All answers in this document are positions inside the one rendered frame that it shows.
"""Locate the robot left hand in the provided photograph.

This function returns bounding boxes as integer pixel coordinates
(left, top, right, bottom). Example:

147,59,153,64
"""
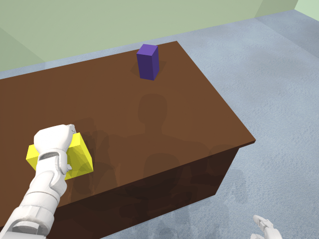
34,124,76,172

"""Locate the sponge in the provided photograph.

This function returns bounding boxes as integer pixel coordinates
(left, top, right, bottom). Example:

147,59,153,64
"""
26,133,93,180

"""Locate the left robot forearm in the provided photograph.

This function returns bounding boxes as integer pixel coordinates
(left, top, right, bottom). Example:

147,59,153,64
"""
0,149,67,239

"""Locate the robot right hand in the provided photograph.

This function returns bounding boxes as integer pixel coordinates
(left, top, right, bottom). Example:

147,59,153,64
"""
250,215,282,239

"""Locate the table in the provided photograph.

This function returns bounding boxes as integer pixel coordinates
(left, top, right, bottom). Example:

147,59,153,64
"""
0,41,256,239

